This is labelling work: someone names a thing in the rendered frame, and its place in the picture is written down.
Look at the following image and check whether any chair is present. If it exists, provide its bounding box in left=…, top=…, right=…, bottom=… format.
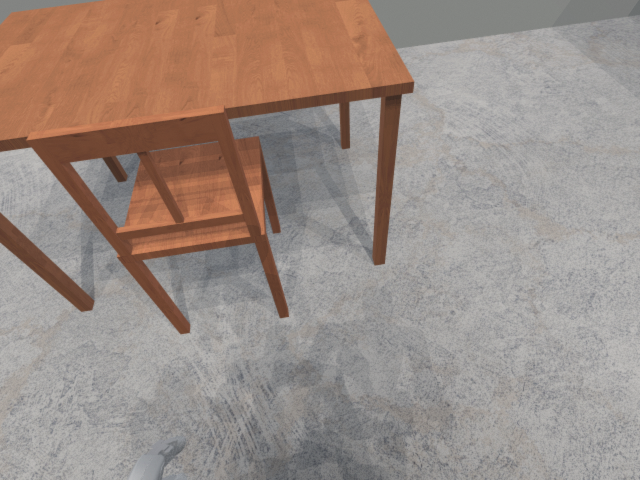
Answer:
left=26, top=105, right=289, bottom=334

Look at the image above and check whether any robot left hand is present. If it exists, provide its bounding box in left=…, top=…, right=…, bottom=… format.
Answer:
left=127, top=436, right=187, bottom=480

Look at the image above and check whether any table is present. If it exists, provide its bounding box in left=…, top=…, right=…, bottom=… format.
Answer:
left=0, top=0, right=414, bottom=312

